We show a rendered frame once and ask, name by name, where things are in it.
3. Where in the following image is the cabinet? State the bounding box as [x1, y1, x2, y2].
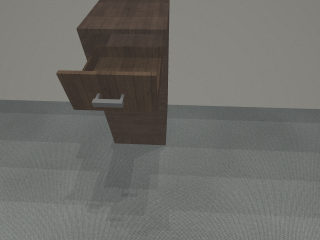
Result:
[76, 0, 170, 146]

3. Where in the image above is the drawer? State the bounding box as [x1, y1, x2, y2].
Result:
[56, 45, 163, 113]

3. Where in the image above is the handle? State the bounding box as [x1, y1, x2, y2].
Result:
[92, 93, 125, 108]

